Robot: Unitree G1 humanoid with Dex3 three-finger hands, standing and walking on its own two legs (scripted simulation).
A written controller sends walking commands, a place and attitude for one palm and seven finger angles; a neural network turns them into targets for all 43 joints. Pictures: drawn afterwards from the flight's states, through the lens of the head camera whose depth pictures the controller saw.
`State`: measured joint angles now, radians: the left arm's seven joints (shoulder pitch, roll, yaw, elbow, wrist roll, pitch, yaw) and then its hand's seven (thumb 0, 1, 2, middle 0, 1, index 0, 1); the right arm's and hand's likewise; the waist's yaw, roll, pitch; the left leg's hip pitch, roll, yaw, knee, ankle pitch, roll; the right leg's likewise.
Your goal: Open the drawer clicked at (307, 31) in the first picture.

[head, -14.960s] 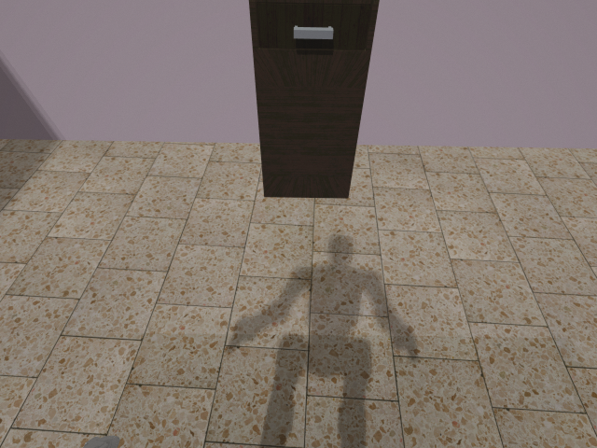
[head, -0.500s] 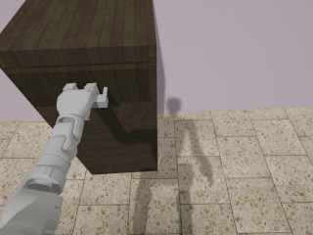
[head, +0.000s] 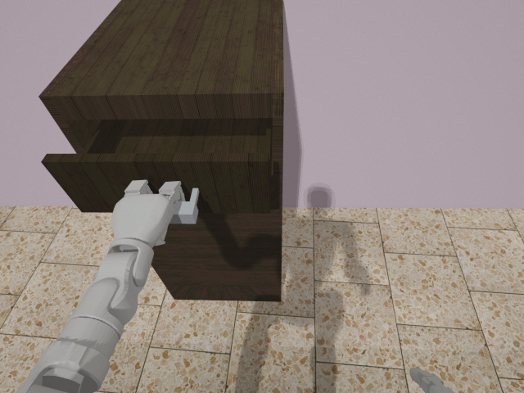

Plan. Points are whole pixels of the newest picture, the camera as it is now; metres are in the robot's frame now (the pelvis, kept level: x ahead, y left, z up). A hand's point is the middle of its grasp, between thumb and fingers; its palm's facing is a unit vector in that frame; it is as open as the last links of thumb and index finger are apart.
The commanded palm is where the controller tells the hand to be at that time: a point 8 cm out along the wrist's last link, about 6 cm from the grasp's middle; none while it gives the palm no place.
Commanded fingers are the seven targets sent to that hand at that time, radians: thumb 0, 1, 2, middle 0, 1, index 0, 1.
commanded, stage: pull the drawer open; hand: left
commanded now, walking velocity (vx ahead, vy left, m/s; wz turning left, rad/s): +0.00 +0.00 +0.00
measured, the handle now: (160, 202) +0.41 +0.20 +0.05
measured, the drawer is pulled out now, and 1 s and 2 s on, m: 0.11 0.22 0.30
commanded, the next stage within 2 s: open the thumb to release the handle in 1.98 s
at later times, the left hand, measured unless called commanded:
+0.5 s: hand (151, 253) +0.33 +0.20 +0.03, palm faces -0.01 -0.09 -1.00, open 5.9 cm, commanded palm +0.29 +0.20 +0.09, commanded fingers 0.00 0.90 0.90 -0.40 -1.35 -0.40 -1.35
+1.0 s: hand (140, 297) +0.25 +0.19 +0.03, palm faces +0.02 -0.13 -0.99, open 6.0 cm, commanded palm +0.23 +0.20 +0.09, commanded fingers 0.00 0.90 0.90 -0.40 -1.35 -0.40 -1.35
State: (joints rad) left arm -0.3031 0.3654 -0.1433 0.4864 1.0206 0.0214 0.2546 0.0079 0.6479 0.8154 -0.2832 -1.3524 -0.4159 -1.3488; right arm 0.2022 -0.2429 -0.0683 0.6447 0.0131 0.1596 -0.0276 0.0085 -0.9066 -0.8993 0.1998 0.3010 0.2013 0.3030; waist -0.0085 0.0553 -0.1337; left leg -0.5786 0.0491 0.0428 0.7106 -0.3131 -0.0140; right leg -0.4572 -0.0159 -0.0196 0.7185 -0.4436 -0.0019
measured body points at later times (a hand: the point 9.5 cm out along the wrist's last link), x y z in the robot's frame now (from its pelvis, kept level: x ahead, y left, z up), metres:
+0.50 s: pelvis -0.01 -0.01 +0.00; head +0.02 -0.04 +0.45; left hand +0.32 +0.20 +0.08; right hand +0.12 -0.26 -0.13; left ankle +0.02 +0.13 -0.71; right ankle -0.06 -0.12 -0.71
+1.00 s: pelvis +0.00 +0.00 +0.00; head +0.01 -0.04 +0.45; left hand +0.25 +0.20 +0.08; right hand +0.20 -0.23 -0.10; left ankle +0.02 +0.13 -0.71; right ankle -0.06 -0.12 -0.71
